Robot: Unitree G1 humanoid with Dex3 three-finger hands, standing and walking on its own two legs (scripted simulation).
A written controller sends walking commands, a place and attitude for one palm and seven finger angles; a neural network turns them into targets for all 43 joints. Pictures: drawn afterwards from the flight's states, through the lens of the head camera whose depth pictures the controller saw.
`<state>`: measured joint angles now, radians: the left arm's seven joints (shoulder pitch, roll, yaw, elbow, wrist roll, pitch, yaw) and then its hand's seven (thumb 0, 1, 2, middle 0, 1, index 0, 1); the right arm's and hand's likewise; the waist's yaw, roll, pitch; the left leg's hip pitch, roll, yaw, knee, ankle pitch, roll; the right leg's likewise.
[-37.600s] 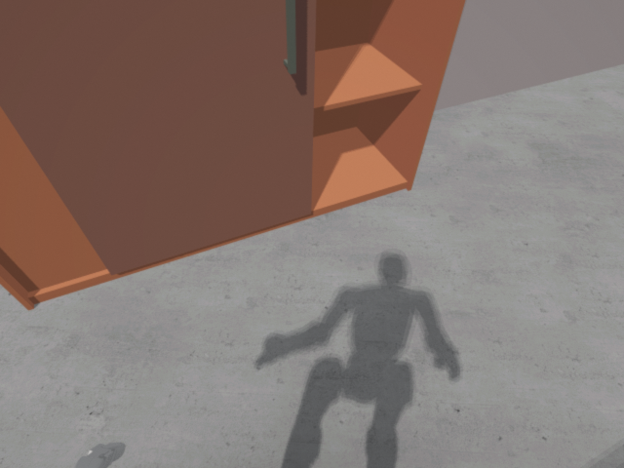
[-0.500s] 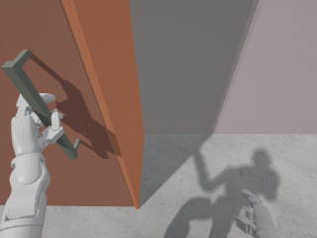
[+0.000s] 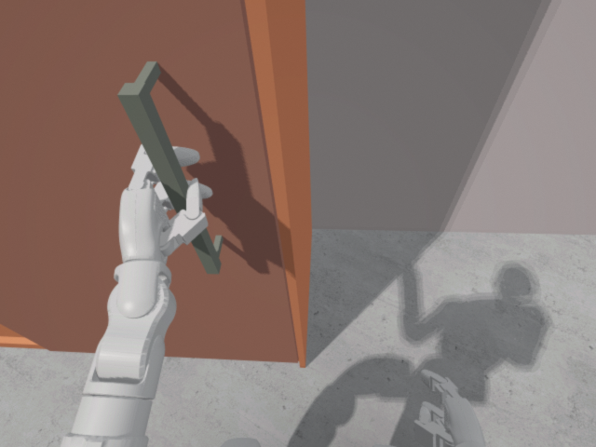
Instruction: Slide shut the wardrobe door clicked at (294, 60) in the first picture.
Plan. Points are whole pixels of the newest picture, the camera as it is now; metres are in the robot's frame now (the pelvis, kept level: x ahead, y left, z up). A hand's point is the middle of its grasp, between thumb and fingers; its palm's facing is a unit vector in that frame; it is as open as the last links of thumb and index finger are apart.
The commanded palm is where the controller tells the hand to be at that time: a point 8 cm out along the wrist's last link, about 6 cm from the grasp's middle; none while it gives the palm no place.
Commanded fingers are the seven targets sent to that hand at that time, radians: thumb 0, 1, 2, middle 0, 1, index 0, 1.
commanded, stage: stop walking and hold the door there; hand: left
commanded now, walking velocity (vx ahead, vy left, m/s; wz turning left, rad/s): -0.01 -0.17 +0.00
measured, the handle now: (188, 191) +0.39 +0.17 +0.13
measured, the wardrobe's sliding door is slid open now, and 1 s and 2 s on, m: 0.00 0.00 0.00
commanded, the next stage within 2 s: loosen the grip on the handle in 0.52 s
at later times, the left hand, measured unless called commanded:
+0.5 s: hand (197, 215) +0.34 +0.14 +0.15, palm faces +0.16 -0.98 -0.12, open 5.9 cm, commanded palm +0.31 +0.17 +0.15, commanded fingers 0.00 0.90 0.90 -0.45 -1.40 -0.45 -1.40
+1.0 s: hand (196, 211) +0.34 +0.14 +0.15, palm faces +0.14 -0.99 -0.10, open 12.3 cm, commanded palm +0.31 +0.19 +0.15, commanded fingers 0.00 -0.55 0.20 -0.32 -1.23 -0.32 -1.23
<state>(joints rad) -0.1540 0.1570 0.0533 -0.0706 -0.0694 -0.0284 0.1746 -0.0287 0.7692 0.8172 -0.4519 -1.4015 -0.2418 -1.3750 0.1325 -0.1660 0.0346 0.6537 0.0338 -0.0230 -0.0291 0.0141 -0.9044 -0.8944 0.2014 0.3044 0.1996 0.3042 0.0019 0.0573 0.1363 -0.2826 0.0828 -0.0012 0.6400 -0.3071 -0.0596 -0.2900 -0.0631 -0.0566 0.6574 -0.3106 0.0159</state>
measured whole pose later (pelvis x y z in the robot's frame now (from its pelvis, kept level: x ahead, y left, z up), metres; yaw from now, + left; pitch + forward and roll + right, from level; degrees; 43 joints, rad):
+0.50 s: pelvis +0.01 +0.00 +0.01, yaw +0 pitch -2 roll -1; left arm -0.12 0.17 0.00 0.01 -0.08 -0.01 0.17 -0.01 0.78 0.80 -0.45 -1.40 -0.24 -1.38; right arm 0.12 -0.23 0.01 0.62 0.04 0.01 -0.06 0.01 -0.90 -0.89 0.20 0.30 0.20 0.30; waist 0.02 0.06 0.03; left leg -0.23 0.10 0.01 0.49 -0.24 -0.07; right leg -0.22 -0.03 -0.04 0.48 -0.24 0.02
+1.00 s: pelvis -0.02 +0.01 +0.00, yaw -2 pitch -2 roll +1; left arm -0.31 0.17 0.06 0.33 -0.05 -0.14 0.14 -0.01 -0.26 0.34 -0.42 -1.36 -0.34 -1.33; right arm 0.25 -0.21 0.02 0.70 0.04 -0.20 -0.05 0.01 -0.90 -0.89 0.20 0.30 0.20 0.30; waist 0.00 -0.01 -0.01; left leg -0.28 0.06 0.03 0.57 -0.25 -0.04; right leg -0.32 -0.05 0.01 0.62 -0.26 0.03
